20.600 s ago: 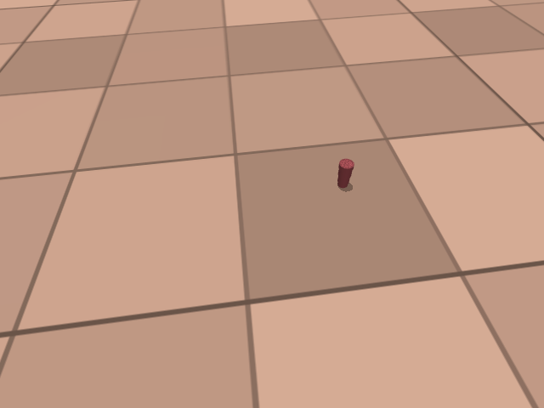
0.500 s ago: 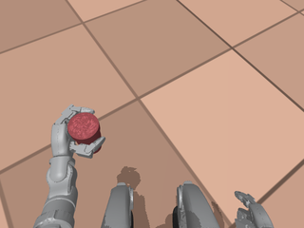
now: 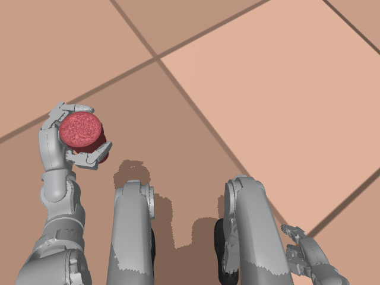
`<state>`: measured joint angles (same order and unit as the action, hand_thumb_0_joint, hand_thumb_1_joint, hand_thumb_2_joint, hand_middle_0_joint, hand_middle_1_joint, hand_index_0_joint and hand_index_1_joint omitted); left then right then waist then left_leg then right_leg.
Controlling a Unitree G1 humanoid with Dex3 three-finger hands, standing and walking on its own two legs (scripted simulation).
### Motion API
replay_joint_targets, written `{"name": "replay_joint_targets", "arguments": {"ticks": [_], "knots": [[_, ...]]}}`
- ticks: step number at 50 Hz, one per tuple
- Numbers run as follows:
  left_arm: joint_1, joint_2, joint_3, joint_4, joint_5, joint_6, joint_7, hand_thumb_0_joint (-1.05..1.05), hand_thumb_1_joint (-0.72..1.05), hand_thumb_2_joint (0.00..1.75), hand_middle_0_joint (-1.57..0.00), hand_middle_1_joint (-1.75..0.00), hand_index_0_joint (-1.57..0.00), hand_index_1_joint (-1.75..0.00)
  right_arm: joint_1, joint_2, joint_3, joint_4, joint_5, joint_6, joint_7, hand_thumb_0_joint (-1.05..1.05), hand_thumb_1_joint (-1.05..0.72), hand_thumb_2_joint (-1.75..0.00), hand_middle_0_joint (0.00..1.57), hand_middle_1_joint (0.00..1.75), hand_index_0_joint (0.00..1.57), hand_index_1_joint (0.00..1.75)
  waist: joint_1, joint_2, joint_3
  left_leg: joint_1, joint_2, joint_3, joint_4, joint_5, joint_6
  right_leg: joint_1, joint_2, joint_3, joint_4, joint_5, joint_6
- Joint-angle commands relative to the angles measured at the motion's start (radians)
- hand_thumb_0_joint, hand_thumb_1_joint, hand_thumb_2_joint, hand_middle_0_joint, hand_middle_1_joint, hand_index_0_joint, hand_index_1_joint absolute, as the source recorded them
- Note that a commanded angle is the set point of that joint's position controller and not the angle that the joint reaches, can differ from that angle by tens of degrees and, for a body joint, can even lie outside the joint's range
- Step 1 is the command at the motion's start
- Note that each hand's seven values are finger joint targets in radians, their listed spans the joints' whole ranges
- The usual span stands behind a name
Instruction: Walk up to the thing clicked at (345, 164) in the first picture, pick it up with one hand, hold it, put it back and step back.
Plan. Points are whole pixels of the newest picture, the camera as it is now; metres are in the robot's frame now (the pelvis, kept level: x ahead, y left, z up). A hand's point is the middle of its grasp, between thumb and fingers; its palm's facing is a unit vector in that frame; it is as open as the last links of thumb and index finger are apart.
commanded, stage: crouch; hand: left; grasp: from the side
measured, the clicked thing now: (90, 143) +0.40 +0.22 -0.08
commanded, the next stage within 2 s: lower in 0.76 s
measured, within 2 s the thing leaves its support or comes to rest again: neither
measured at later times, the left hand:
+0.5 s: hand (99, 149) +0.41 +0.23 -0.16, palm faces +0.17 -0.98 -0.04, open 9.7 cm
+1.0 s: hand (103, 154) +0.41 +0.23 -0.21, palm faces +0.17 -0.98 -0.03, open 9.7 cm
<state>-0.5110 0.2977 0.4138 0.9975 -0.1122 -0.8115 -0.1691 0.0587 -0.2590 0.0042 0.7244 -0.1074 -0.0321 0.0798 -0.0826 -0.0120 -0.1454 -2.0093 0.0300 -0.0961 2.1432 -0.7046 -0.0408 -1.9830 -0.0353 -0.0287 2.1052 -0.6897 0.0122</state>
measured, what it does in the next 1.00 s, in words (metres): lowers itself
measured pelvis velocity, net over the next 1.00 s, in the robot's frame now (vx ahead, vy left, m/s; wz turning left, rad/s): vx -0.01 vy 0.01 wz -0.09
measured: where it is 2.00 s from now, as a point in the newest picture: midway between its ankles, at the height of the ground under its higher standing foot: (185, 268)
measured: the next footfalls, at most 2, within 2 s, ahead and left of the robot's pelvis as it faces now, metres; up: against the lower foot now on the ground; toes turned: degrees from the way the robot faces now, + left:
none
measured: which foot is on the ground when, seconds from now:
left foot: down 0.00-1.00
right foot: down 0.00-1.00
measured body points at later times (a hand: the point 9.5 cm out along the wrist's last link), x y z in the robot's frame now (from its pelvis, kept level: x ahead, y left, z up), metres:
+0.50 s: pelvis -0.01 +0.01 -0.09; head +0.19 +0.06 +0.31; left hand +0.39 +0.28 -0.15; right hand +0.11 -0.27 -0.21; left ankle +0.08 +0.14 -0.38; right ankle +0.09 -0.13 -0.38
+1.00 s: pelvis -0.01 +0.01 -0.12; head +0.21 +0.09 +0.27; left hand +0.39 +0.29 -0.21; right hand +0.12 -0.27 -0.22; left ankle +0.08 +0.14 -0.38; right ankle +0.09 -0.13 -0.38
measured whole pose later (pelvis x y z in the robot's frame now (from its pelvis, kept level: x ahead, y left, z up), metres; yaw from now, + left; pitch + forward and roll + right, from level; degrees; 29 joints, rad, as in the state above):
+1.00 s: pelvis -0.01 +0.01 -0.12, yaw -5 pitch +24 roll -9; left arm -0.53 0.46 0.47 1.08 -0.11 -0.87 -0.14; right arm -0.03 -0.33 0.16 0.70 -0.19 0.01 0.14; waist -0.15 -0.08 0.07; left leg -2.27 0.00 -0.21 2.55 -0.70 -0.04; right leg -2.19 -0.01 -0.09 2.42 -0.66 0.05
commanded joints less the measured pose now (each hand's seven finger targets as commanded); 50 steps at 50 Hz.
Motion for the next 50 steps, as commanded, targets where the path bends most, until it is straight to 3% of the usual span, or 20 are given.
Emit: {"name": "replay_joint_targets", "arguments": {"ticks": [1,3,5,7,10,11,14,16,18,19,25,28,29,31,36,40,42,44,47,50], "knots": [[-0.323,0.254,0.066,-0.235,-0.025,-0.112,-0.004,0.00,0.24,1.32,-1.26,-1.40,-1.26,-1.41,0.096,-0.205,-0.061,-0.052,0.002,-0.017,-0.006,0.00,-0.91,-0.91,0.20,0.30,0.20,0.30,0.003,0.136,-0.658,0.354,-0.034,0.080,-0.201,0.137,0.047,0.312,0.042,-0.039,-0.178,0.162,-0.046],[-0.378,0.229,0.040,-0.240,-0.024,-0.111,-0.007,0.00,0.25,1.31,-1.26,-1.39,-1.25,-1.40,0.090,-0.208,-0.055,-0.050,-0.002,-0.018,-0.005,0.00,-0.91,-0.91,0.20,0.30,0.20,0.30,-0.021,0.145,-0.639,0.335,-0.033,0.077,-0.179,0.103,0.047,0.269,0.040,-0.049,-0.147,0.140,-0.045],[-0.363,0.254,0.069,-0.225,-0.023,-0.105,-0.002,0.00,0.24,1.31,-1.24,-1.38,-1.24,-1.39,0.096,-0.217,-0.054,-0.045,-0.005,-0.014,-0.004,0.00,-0.91,-0.91,0.20,0.30,0.20,0.30,-0.010,0.154,-0.651,0.331,-0.034,0.076,-0.154,0.118,0.045,0.252,0.039,-0.052,-0.120,0.152,-0.045],[-0.377,0.244,0.051,-0.211,-0.015,-0.102,0.005,0.00,0.23,1.30,-1.23,-1.37,-1.23,-1.38,0.087,-0.218,-0.049,-0.046,-0.009,-0.011,-0.003,0.00,-0.91,-0.91,0.20,0.30,0.20,0.30,-0.023,0.144,-0.616,0.284,-0.035,0.076,-0.133,0.083,0.047,0.219,0.040,-0.059,-0.104,0.123,-0.044],[-0.383,0.271,0.067,-0.193,-0.014,-0.103,0.012,0.00,0.24,1.30,-1.23,-1.36,-1.23,-1.38,0.081,-0.226,-0.039,-0.043,-0.013,-0.007,0.000,0.00,-0.91,-0.91,0.20,0.30,0.20,0.30,-0.023,0.128,-0.590,0.232,-0.037,0.075,-0.104,0.024,0.052,0.200,0.043,-0.069,-0.087,0.076,-0.040],[-0.359,0.259,0.062,-0.181,-0.008,-0.102,0.010,0.00,0.24,1.30,-1.24,-1.37,-1.24,-1.38,0.086,-0.230,-0.036,-0.039,-0.016,-0.004,0.001,0.00,-0.91,-0.91,0.20,0.30,0.20,0.30,-0.026,0.140,-0.596,0.255,-0.036,0.069,-0.094,0.061,0.048,0.188,0.043,-0.077,-0.068,0.110,-0.041],[-0.365,0.272,0.061,-0.189,-0.010,-0.103,0.008,0.00,0.25,1.30,-1.23,-1.36,-1.23,-1.38,0.070,-0.239,-0.026,-0.042,-0.018,-0.001,0.004,0.00,-0.91,-0.91,0.20,0.30,0.20,0.30,-0.030,0.157,-0.567,0.214,-0.036,0.065,-0.075,0.033,0.048,0.154,0.045,-0.083,-0.042,0.088,-0.042],[-0.346,0.311,0.094,-0.182,-0.010,-0.102,0.012,0.00,0.26,1.29,-1.22,-1.36,-1.23,-1.37,0.070,-0.252,-0.020,-0.042,-0.020,0.002,0.005,0.00,-0.91,-0.91,0.20,0.30,0.20,0.30,-0.021,0.164,-0.568,0.215,-0.035,0.060,-0.052,0.068,0.045,0.149,0.047,-0.087,-0.018,0.118,-0.043],[-0.345,0.291,0.080,-0.204,-0.012,-0.106,0.011,0.00,0.26,1.29,-1.21,-1.35,-1.22,-1.37,0.070,-0.259,-0.010,-0.055,-0.024,0.007,0.008,0.00,-0.92,-0.91,0.20,0.30,0.20,0.30,-0.040,0.169,-0.588,0.220,-0.034,0.049,-0.034,0.118,0.042,0.165,0.046,-0.095,0.005,0.168,-0.043],[-0.320,0.288,0.082,-0.201,-0.016,-0.105,0.011,0.00,0.27,1.29,-1.22,-1.36,-1.22,-1.37,0.070,-0.261,-0.010,-0.053,-0.025,0.006,0.010,0.00,-0.92,-0.91,0.20,0.30,0.20,0.30,-0.030,0.170,-0.599,0.225,-0.035,0.050,-0.026,0.142,0.039,0.173,0.047,-0.094,0.013,0.187,-0.044],[-0.332,0.313,0.086,-0.199,-0.009,-0.118,0.024,0.00,0.27,1.32,-1.22,-1.38,-1.23,-1.39,0.057,-0.272,0.011,-0.050,-0.043,0.015,0.018,0.00,-0.91,-0.91,0.20,0.30,0.20,0.30,-0.059,0.171,-0.528,0.160,-0.032,0.041,0.024,0.112,0.045,0.159,0.053,-0.105,0.030,0.177,-0.037],[-0.335,0.317,0.072,-0.200,-0.010,-0.125,0.017,0.00,0.26,1.30,-1.21,-1.36,-1.22,-1.37,0.037,-0.283,0.017,-0.055,-0.049,0.018,0.025,0.00,-0.91,-0.91,0.20,0.30,0.20,0.30,-0.063,0.198,-0.513,0.172,-0.029,0.031,0.028,0.087,0.040,0.122,0.056,-0.117,0.047,0.153,-0.039],[-0.301,0.332,0.092,-0.184,-0.011,-0.124,0.017,0.00,0.26,1.30,-1.22,-1.36,-1.22,-1.38,0.046,-0.293,0.018,-0.054,-0.051,0.019,0.025,0.00,-0.91,-0.91,0.20,0.30,0.20,0.30,-0.061,0.196,-0.522,0.183,-0.028,0.028,0.034,0.113,0.038,0.136,0.057,-0.120,0.055,0.174,-0.039],[-0.320,0.334,0.077,-0.194,-0.012,-0.128,0.014,0.00,0.25,1.28,-1.22,-1.36,-1.22,-1.37,0.035,-0.294,0.024,-0.052,-0.056,0.021,0.028,0.00,-0.92,-0.91,0.20,0.30,0.20,0.30,-0.065,0.198,-0.511,0.163,-0.028,0.028,0.051,0.108,0.040,0.127,0.060,-0.120,0.061,0.173,-0.039],[-0.305,0.342,0.099,-0.190,-0.031,-0.135,0.020,0.00,0.22,1.29,-1.23,-1.37,-1.23,-1.38,0.021,-0.303,0.039,-0.061,-0.064,0.023,0.034,0.00,-0.92,-0.91,0.20,0.30,0.20,0.30,-0.068,0.182,-0.497,0.126,-0.028,0.023,0.079,0.094,0.043,0.144,0.065,-0.128,0.070,0.169,-0.034],[-0.258,0.349,0.084,-0.177,-0.012,-0.136,0.024,0.00,0.23,1.28,-1.22,-1.36,-1.22,-1.37,0.006,-0.315,0.042,-0.061,-0.070,0.028,0.037,0.00,-0.92,-0.91,0.20,0.30,0.20,0.30,-0.062,0.219,-0.475,0.157,-0.025,0.010,0.069,0.117,0.033,0.102,0.065,-0.141,0.096,0.179,-0.041],[-0.296,0.340,0.074,-0.205,-0.017,-0.145,0.023,0.00,0.23,1.29,-1.23,-1.37,-1.23,-1.38,0.007,-0.323,0.050,-0.061,-0.075,0.031,0.040,0.00,-0.92,-0.91,0.20,0.30,0.20,0.30,-0.088,0.244,-0.466,0.171,-0.025,-0.001,0.070,0.107,0.030,0.097,0.063,-0.149,0.099,0.182,-0.041],[-0.281,0.349,0.085,-0.199,-0.023,-0.146,0.022,0.00,0.22,1.26,-1.24,-1.39,-1.25,-1.39,0.002,-0.330,0.053,-0.059,-0.076,0.030,0.040,0.00,-0.93,-0.91,0.20,0.30,0.20,0.30,-0.077,0.242,-0.467,0.183,-0.024,-0.004,0.075,0.118,0.029,0.091,0.063,-0.152,0.108,0.189,-0.042],[-0.253,0.326,0.080,-0.115,-0.027,-0.152,0.031,0.00,0.18,1.28,-1.26,-1.41,-1.27,-1.42,0.000,-0.333,0.074,-0.064,-0.083,0.031,0.048,0.00,-0.93,-0.91,0.20,0.30,0.20,0.30,-0.104,0.199,-0.431,0.143,-0.026,-0.012,0.103,0.134,0.032,0.119,0.065,-0.159,0.112,0.209,-0.036],[-0.291,0.373,0.091,-0.087,-0.022,-0.182,0.049,0.00,0.12,1.25,-1.25,-1.39,-1.25,-1.40,-0.020,-0.328,0.100,-0.065,-0.094,0.034,0.052,0.00,-0.93,-0.91,0.20,0.30,0.20,0.30,-0.108,0.175,-0.405,0.096,-0.023,-0.013,0.130,0.113,0.039,0.134,0.074,-0.160,0.108,0.193,-0.032]]}}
